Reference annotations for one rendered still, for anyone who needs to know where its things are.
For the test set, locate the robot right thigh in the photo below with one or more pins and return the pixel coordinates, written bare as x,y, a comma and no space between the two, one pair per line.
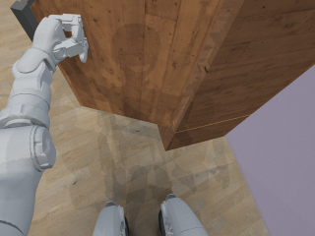
182,219

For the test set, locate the robot right shin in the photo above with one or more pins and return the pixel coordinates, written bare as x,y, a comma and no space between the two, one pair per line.
168,230

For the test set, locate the left robot forearm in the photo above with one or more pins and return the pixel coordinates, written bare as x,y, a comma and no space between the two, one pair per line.
29,101

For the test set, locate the handle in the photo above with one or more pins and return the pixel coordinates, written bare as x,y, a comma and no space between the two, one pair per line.
23,12

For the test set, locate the left robot hand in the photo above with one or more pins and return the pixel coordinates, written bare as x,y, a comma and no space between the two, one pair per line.
50,38

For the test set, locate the cupboard door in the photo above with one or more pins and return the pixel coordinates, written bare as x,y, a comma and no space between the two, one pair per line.
141,56

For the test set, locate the robot left upper arm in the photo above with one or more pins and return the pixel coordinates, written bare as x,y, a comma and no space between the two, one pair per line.
25,153

